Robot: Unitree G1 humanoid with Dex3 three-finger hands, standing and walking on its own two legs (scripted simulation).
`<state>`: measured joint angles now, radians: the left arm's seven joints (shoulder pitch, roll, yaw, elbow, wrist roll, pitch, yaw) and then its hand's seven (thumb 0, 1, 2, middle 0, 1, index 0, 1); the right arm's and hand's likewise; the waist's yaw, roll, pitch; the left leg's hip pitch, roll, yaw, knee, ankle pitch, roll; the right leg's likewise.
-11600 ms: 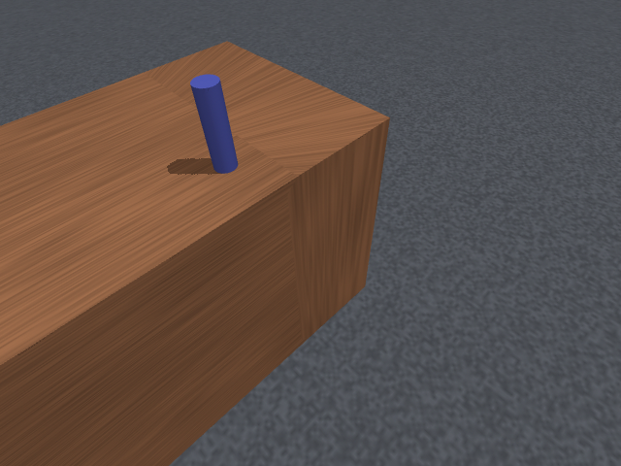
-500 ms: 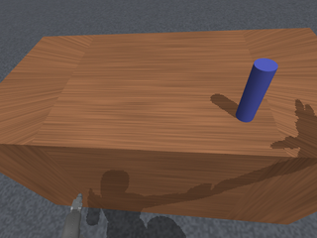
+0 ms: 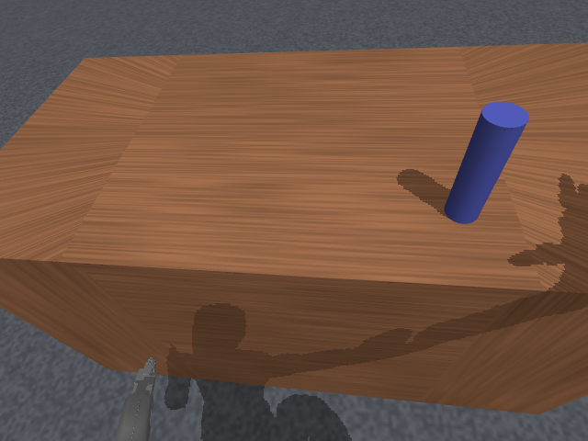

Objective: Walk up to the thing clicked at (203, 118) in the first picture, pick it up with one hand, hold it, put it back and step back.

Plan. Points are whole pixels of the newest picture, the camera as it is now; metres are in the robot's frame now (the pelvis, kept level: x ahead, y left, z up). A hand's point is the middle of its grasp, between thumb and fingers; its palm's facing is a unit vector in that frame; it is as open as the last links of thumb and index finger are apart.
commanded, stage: go down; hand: right
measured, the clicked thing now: (479, 169) +0.48 -0.21 +0.09
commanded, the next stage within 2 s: approach in 0.24 s
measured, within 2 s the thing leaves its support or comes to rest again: neither
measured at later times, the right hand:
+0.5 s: hand out of the picture +0.38 -0.40 +0.19, palm faces +0.26 +0.97 -0.02, open 17.6 cm
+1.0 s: hand (515, 193) +0.46 -0.26 +0.06, palm faces +0.15 +0.99 +0.06, open 17.4 cm
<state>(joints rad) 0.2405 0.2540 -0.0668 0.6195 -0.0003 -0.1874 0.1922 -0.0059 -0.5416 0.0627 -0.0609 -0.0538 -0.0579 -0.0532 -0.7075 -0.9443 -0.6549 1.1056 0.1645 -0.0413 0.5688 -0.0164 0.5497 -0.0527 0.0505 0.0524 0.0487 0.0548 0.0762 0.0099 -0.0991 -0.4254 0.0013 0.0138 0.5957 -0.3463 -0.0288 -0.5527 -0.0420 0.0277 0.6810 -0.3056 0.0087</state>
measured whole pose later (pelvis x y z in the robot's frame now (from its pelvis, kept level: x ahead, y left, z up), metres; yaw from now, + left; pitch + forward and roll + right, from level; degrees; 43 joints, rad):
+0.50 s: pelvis +0.00 +0.00 +0.00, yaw +0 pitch +11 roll +2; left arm 0.23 0.26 -0.06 0.63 0.00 -0.18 0.19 -0.01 -0.55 0.06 -0.06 -0.05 -0.06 -0.05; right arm -0.72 -0.96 -0.63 1.13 0.17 -0.05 0.57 -0.02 0.57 -0.05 0.04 0.05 0.04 0.05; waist 0.07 0.01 -0.09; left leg -0.45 0.00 0.02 0.62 -0.35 -0.03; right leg -0.58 -0.04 0.03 0.70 -0.31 0.01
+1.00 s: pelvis -0.01 +0.00 -0.03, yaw +2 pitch +16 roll +3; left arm 0.26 0.25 0.00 0.42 0.04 -0.12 0.09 -0.01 -0.53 0.05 -0.07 -0.06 -0.07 -0.06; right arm -0.73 -0.59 -0.52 1.07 0.15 -0.27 0.29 -0.02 0.51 -0.05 0.05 0.04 0.04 0.04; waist 0.15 0.02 -0.10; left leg -0.66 -0.02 -0.01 0.80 -0.41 -0.03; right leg -0.78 -0.07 0.02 0.88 -0.38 0.01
